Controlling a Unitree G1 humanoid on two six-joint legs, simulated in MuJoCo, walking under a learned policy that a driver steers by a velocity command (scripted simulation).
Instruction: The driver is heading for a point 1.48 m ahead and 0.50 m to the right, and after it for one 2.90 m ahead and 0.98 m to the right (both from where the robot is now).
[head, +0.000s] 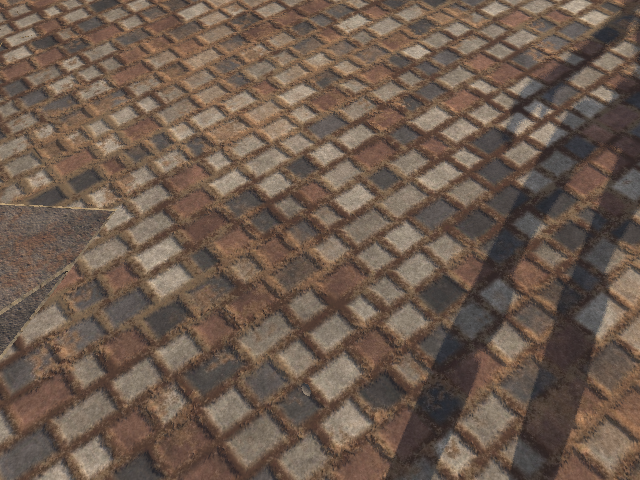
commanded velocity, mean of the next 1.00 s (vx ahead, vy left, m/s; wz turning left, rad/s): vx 0.13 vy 0.00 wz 0.04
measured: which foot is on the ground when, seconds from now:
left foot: up 0.00-0.00, down 0.02-0.96, up 0.98-1.00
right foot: down 0.00-0.74, up 0.76-0.96, down 0.98-1.00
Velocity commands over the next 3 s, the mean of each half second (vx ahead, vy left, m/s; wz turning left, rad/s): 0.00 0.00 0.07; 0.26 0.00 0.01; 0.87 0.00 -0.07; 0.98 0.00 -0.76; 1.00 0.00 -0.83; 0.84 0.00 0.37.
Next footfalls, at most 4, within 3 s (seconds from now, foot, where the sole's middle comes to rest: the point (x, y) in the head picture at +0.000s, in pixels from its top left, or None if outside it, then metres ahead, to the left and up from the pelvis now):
0.02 left None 0.02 0.14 -0.77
0.98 right None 0.13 -0.14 -0.77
1.44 left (327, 432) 0.56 0.06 -0.77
1.90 right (410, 278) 0.96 -0.14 -0.77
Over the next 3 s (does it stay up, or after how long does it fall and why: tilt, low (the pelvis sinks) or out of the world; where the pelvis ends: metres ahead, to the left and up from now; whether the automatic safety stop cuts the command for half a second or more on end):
stays up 1.56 -0.66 0.00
